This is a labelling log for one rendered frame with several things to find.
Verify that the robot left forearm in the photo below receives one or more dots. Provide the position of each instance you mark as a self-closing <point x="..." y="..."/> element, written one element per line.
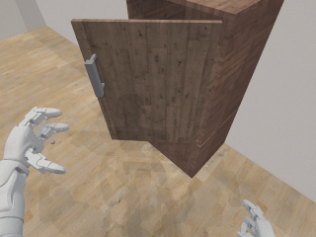
<point x="13" y="174"/>

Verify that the left robot hand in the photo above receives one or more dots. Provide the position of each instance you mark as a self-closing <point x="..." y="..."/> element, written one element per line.
<point x="22" y="138"/>

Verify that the cupboard door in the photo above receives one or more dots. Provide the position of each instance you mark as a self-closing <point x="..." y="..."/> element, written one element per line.
<point x="156" y="74"/>

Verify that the handle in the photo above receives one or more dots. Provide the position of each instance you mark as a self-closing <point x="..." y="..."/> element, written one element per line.
<point x="94" y="77"/>

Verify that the right robot hand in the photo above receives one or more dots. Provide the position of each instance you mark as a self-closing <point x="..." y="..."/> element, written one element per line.
<point x="257" y="224"/>

